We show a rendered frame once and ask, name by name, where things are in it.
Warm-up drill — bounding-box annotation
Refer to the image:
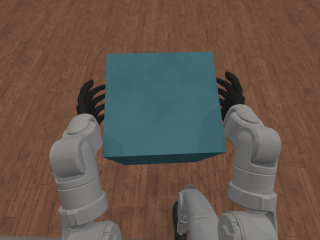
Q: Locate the left robot upper arm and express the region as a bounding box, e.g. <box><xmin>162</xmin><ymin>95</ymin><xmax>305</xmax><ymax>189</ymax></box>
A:
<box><xmin>67</xmin><ymin>220</ymin><xmax>122</xmax><ymax>240</ymax></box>

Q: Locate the right robot foot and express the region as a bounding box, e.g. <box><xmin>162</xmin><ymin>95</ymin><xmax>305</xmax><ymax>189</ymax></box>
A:
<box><xmin>172</xmin><ymin>201</ymin><xmax>187</xmax><ymax>240</ymax></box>

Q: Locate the left robot forearm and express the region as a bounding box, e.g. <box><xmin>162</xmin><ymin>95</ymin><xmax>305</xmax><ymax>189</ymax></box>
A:
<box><xmin>49</xmin><ymin>113</ymin><xmax>108</xmax><ymax>240</ymax></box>

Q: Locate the right robot upper arm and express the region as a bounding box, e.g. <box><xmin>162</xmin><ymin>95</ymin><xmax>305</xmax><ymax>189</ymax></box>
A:
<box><xmin>217</xmin><ymin>210</ymin><xmax>278</xmax><ymax>240</ymax></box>

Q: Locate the right robot shin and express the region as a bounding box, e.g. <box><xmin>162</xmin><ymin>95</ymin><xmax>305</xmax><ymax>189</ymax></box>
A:
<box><xmin>177</xmin><ymin>184</ymin><xmax>194</xmax><ymax>234</ymax></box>

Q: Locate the carton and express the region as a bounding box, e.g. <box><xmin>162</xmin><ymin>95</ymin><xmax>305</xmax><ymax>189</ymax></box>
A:
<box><xmin>102</xmin><ymin>52</ymin><xmax>227</xmax><ymax>165</ymax></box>

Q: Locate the robot right hand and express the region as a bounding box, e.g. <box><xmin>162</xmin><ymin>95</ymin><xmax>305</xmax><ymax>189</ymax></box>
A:
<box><xmin>216</xmin><ymin>71</ymin><xmax>245</xmax><ymax>121</ymax></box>

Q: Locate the robot left hand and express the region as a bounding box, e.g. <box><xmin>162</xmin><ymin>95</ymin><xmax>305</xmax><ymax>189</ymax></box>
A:
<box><xmin>76</xmin><ymin>79</ymin><xmax>106</xmax><ymax>126</ymax></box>

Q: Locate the right robot forearm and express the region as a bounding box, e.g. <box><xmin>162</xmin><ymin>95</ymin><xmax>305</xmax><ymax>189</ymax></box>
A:
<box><xmin>223</xmin><ymin>104</ymin><xmax>282</xmax><ymax>240</ymax></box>

